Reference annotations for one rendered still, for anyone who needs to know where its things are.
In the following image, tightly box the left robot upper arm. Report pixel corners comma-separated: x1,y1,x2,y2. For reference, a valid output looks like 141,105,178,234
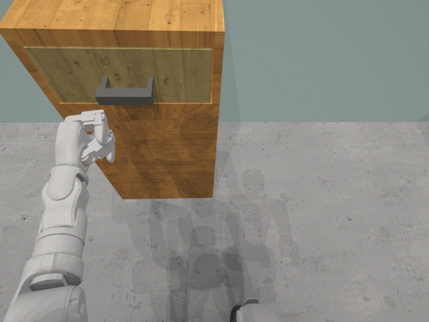
7,285,88,322

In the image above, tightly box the left robot forearm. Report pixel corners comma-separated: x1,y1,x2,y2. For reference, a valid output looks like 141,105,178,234
3,165,89,322

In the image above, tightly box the drawer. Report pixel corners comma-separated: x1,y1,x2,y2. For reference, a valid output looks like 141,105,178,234
23,46,212,103

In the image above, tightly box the robot right shin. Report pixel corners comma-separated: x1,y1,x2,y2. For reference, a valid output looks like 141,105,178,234
241,298,259,307

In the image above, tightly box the left robot hand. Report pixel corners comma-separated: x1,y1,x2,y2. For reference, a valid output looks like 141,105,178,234
55,109,115,173

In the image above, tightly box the cabinet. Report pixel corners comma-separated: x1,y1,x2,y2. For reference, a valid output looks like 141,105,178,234
0,0,225,199

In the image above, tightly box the robot right thigh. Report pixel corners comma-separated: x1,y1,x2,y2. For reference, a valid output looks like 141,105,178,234
236,303,281,322

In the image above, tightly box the handle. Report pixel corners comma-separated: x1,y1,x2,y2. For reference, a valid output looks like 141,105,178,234
95,77,154,105

